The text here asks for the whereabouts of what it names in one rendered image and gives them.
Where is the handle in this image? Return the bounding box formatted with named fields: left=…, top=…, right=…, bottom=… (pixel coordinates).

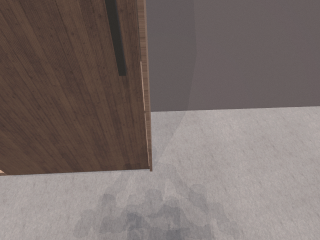
left=105, top=0, right=127, bottom=76

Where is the wardrobe door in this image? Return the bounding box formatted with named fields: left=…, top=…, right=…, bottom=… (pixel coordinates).
left=0, top=0, right=149, bottom=175

